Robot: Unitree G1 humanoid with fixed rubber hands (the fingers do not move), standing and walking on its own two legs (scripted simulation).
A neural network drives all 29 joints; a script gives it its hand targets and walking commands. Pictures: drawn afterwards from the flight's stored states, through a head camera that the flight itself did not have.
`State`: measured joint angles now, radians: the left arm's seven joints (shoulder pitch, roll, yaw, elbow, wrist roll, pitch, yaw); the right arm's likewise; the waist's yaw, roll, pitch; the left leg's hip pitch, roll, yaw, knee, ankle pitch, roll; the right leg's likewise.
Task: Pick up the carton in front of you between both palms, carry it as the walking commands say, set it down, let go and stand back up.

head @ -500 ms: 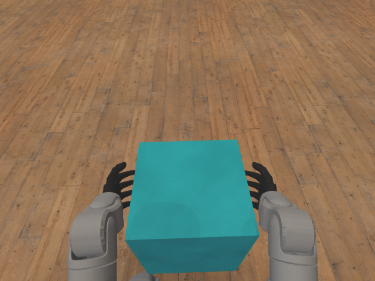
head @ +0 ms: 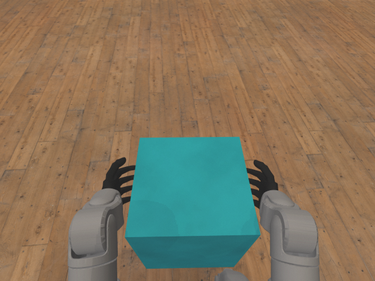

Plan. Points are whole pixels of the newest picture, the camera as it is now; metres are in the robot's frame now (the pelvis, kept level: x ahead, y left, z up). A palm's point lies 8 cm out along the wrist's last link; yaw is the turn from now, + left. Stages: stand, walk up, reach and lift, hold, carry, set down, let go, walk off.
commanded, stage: carry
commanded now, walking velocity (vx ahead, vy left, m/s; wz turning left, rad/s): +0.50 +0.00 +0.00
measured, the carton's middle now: (190, 206) +0.28 +0.00 -0.01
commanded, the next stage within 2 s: none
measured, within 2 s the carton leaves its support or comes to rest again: neither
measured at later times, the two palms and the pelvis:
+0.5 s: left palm (146, 90) +0.58 +0.11 +0.07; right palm (248, 92) +0.60 -0.18 +0.06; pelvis +0.33 -0.05 +0.00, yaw +3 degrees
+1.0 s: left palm (143, 41) +0.85 +0.15 +0.07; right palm (226, 43) +0.86 -0.15 +0.07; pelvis +0.58 -0.01 -0.01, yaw +1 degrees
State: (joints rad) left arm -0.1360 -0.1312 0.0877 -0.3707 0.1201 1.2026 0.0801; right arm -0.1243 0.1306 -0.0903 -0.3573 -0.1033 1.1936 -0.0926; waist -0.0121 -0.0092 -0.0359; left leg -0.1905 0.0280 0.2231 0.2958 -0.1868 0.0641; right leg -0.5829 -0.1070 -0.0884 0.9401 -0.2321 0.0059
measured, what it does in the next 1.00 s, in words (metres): walks ahead: right foot, then left foot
